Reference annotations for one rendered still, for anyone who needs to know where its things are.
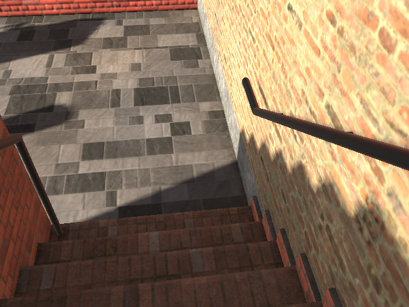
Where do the stairs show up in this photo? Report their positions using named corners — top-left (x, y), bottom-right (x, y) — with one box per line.
top-left (0, 206), bottom-right (323, 307)

